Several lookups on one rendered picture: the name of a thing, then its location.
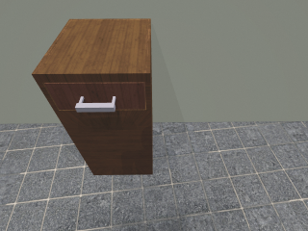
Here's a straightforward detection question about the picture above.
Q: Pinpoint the cabinet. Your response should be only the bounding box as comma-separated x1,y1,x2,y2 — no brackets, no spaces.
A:
32,18,153,175

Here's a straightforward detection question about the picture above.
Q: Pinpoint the handle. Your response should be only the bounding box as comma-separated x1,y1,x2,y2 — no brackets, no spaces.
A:
75,96,116,113

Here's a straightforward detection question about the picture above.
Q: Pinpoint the drawer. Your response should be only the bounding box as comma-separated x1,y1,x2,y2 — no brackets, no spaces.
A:
44,82,146,110

